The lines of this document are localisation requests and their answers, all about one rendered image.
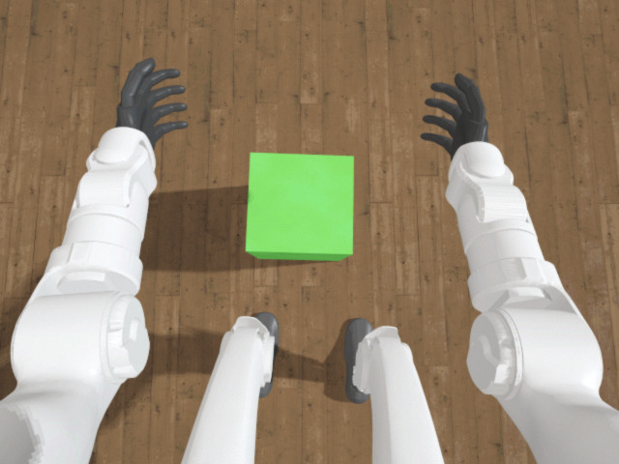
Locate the robot left upper arm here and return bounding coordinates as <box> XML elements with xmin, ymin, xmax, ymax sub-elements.
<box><xmin>0</xmin><ymin>290</ymin><xmax>150</xmax><ymax>464</ymax></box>

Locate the carton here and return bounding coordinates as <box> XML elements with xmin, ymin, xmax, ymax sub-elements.
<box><xmin>246</xmin><ymin>153</ymin><xmax>354</xmax><ymax>261</ymax></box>

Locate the right robot hand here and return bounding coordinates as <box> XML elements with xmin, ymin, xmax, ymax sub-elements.
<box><xmin>421</xmin><ymin>73</ymin><xmax>488</xmax><ymax>161</ymax></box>

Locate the robot foot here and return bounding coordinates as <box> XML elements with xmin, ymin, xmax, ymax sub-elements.
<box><xmin>254</xmin><ymin>312</ymin><xmax>279</xmax><ymax>398</ymax></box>
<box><xmin>344</xmin><ymin>318</ymin><xmax>373</xmax><ymax>404</ymax></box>

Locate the robot left forearm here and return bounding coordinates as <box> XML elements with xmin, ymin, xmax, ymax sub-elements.
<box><xmin>11</xmin><ymin>127</ymin><xmax>157</xmax><ymax>380</ymax></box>

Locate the robot right foot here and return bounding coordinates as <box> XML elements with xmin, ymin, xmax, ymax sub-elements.
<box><xmin>344</xmin><ymin>318</ymin><xmax>373</xmax><ymax>404</ymax></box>

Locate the robot right upper arm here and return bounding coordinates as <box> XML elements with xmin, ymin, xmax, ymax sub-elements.
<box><xmin>466</xmin><ymin>307</ymin><xmax>619</xmax><ymax>464</ymax></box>

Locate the robot right forearm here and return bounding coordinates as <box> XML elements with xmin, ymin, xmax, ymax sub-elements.
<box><xmin>445</xmin><ymin>141</ymin><xmax>603</xmax><ymax>385</ymax></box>

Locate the robot left foot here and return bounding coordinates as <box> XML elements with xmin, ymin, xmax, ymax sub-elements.
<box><xmin>254</xmin><ymin>312</ymin><xmax>279</xmax><ymax>398</ymax></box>

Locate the left robot hand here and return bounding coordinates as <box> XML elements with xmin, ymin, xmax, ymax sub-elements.
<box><xmin>115</xmin><ymin>58</ymin><xmax>189</xmax><ymax>151</ymax></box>

